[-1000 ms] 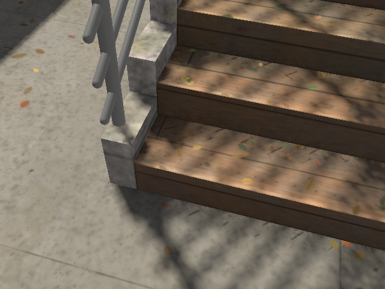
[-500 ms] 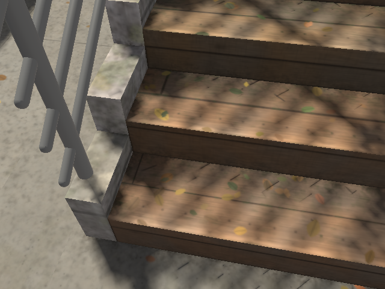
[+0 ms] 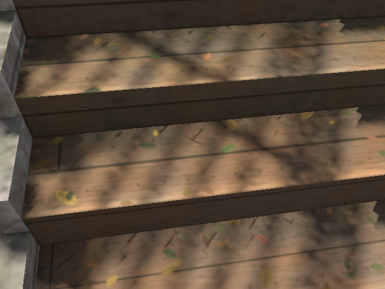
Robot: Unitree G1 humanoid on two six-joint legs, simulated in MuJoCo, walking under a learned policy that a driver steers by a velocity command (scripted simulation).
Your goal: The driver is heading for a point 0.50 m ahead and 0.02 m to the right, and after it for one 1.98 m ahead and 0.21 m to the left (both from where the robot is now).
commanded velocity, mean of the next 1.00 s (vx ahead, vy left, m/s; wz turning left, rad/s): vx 0.50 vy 0.00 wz -0.09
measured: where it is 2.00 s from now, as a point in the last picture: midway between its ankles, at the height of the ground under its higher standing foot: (181, 60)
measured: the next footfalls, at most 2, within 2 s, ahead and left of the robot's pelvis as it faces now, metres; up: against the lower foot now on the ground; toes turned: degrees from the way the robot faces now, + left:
right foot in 0.22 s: +0.16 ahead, -0.11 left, +0.00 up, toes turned -11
left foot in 0.74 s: +0.44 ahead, -0.02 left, +0.17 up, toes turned -6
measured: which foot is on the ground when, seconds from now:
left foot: down 0.00-0.22, up 0.24-0.72, down 0.74-1.00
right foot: up 0.00-0.20, down 0.22-0.74, up 0.76-1.00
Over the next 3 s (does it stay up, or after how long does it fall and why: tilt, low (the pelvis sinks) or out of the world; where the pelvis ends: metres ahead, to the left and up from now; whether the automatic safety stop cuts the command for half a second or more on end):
stays up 1.38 0.19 0.75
